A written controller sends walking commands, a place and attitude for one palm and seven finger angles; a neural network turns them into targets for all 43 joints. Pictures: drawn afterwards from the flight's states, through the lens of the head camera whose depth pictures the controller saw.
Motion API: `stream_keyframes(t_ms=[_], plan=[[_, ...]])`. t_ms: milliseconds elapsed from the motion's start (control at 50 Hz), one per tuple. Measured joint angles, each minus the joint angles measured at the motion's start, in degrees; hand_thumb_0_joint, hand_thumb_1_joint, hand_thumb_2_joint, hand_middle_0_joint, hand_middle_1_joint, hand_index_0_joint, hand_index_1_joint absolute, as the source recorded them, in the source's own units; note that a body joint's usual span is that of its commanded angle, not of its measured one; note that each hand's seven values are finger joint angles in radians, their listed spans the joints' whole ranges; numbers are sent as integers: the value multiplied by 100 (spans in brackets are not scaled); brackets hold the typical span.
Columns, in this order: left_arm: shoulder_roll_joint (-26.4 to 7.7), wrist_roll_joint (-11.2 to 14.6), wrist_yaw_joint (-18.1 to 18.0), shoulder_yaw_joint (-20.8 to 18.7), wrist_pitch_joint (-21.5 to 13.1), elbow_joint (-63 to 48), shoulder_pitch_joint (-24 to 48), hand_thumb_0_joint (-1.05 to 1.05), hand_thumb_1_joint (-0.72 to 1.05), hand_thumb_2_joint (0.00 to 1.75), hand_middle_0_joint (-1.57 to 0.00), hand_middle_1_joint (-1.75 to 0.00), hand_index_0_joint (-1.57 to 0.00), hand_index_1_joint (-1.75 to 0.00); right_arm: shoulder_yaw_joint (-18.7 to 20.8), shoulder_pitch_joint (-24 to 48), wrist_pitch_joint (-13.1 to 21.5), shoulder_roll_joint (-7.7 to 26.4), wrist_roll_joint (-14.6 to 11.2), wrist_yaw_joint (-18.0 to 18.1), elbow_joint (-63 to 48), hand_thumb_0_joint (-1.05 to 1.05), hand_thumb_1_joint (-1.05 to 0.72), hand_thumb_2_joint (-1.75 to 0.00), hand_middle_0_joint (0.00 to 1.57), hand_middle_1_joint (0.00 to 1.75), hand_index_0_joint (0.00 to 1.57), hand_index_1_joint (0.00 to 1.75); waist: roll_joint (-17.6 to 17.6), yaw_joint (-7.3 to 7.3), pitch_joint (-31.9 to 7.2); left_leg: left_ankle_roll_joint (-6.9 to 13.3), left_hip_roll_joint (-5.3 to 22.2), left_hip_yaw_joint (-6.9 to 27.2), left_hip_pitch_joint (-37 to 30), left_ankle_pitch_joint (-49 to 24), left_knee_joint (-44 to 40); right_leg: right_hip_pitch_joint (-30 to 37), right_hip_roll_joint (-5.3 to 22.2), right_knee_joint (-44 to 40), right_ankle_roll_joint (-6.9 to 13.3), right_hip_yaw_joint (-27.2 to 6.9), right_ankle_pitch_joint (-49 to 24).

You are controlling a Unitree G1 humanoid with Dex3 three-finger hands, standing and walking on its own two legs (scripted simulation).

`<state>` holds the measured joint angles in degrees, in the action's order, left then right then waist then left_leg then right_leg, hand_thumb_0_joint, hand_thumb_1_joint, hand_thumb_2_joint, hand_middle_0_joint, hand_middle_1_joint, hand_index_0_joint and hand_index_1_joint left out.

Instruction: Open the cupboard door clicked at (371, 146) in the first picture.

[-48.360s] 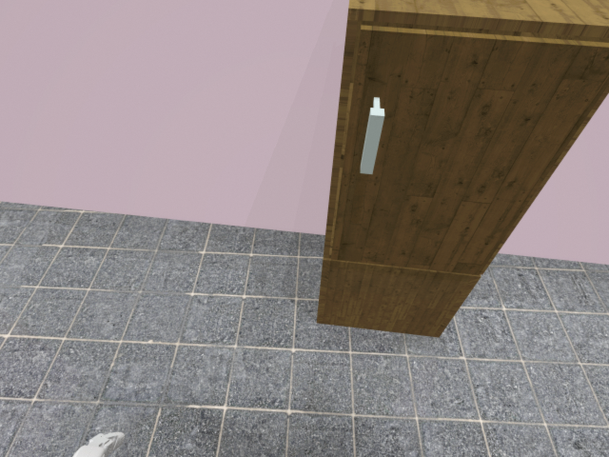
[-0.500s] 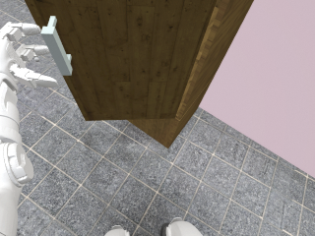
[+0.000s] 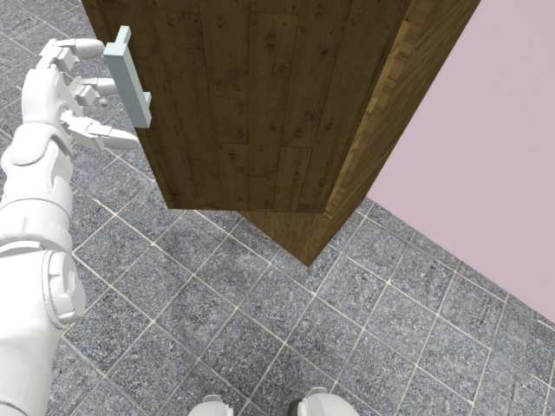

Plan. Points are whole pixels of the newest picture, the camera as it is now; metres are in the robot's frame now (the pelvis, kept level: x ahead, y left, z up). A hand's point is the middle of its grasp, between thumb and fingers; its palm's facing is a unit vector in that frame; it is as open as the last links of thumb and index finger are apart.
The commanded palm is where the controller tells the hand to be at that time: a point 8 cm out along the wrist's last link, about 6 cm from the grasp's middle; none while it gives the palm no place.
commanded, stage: slide the fingers in behind the handle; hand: left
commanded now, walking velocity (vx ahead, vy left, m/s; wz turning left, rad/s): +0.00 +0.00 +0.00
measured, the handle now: (133, 79) +0.56 +0.18 +0.12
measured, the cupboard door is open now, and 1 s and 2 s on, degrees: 40 38 47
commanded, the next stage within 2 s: close the thumb around the handle in 0.68 s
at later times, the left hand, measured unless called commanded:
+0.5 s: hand (144, 102) +0.52 +0.17 +0.11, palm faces +0.00 -1.00 -0.02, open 13.9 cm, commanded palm +0.50 +0.21 +0.12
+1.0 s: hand (143, 103) +0.51 +0.16 +0.12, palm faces -0.03 -1.00 -0.01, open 12.7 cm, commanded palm +0.49 +0.21 +0.12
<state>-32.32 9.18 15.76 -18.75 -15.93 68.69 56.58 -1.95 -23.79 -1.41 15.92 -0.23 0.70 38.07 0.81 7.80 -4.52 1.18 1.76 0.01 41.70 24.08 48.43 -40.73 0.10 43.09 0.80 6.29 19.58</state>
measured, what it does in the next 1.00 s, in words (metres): stands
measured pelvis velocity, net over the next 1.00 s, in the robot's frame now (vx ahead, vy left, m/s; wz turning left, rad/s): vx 0.00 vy -0.01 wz -0.04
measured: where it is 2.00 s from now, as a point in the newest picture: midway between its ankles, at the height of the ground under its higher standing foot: outside the picture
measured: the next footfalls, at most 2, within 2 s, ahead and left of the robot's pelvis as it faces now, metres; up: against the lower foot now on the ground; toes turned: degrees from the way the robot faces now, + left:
none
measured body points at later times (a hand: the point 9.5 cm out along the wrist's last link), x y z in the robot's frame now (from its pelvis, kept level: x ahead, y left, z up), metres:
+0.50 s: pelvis +0.00 +0.00 +0.00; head +0.11 +0.00 +0.43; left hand +0.52 +0.22 +0.11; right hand -0.02 -0.26 -0.11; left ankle -0.02 +0.10 -0.70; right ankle +0.00 -0.12 -0.70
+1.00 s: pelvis +0.00 -0.01 +0.00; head +0.10 +0.00 +0.44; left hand +0.51 +0.22 +0.12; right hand -0.01 -0.28 -0.11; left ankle -0.02 +0.10 -0.70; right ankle +0.00 -0.12 -0.70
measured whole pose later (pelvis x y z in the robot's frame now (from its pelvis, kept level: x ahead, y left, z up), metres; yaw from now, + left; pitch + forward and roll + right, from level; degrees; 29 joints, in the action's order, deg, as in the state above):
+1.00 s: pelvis +0.00 -0.01 +0.00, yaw -2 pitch +16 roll -2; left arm -29.1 6.5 14.4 -21.3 -17.7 66.3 52.9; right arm -1.5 -24.6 -1.8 16.4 -0.6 1.0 36.1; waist 1.2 9.1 -4.6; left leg 0.9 2.7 -2.5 39.1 23.6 46.2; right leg -39.9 -1.0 42.2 1.1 3.7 18.8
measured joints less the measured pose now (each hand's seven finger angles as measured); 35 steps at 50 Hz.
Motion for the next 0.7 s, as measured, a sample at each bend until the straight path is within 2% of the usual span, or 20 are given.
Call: stream_keyframes(t_ms=[120,240,320,380,440,580,700], plan=[[87,45,-114,129,-30,34,87,-1,-50,30,-30,-120,-12,-118,8,-22,43,-2,11,-29,77,0,-91,-89,20,30,20,30,4,-20,9,-3,-18,35,41,-1,31,-27,18,35,6,33,16],[311,-96,-9,454,2,-18,130,-1,-50,30,-30,-120,-16,-118,32,-19,89,8,27,-61,114,0,-91,-89,20,30,20,30,24,13,4,-4,-26,45,68,-1,47,-50,25,50,6,40,19],[516,-82,-185,88,-8,30,82,-1,-50,30,-31,-121,-22,-120,23,29,98,6,29,-56,66,0,-91,-89,20,30,20,30,28,104,-13,3,3,-48,14,9,20,-55,-2,59,1,-52,9],[416,-264,-345,-159,-72,89,46,-1,-50,30,-33,-123,-26,-121,-7,17,113,-6,35,-62,-45,0,-91,-89,20,30,20,30,35,176,-7,5,29,-117,-16,14,3,-72,-27,77,2,-121,3],[298,-430,-461,-131,-150,107,51,-1,-50,30,-33,-122,-29,-122,-19,-22,111,-30,31,-77,-121,0,-91,-89,20,30,20,30,53,202,38,1,40,-150,-7,7,2,-106,-37,100,7,-155,-2],[219,-328,-191,-195,-133,93,23,-1,-50,30,-31,-121,-30,-122,-52,-127,46,-46,-3,-30,-100,0,-91,-89,20,30,20,30,63,188,68,-17,67,-197,-49,-35,-85,-98,-69,38,26,-202,-49],[223,-295,-182,-344,-111,64,-96,-1,-50,30,-29,-121,-30,-120,-29,-165,8,2,-10,0,-103,0,-91,-89,20,30,20,30,59,207,32,-26,98,-231,-143,-33,-148,-25,-105,-22,35,-237,-62]])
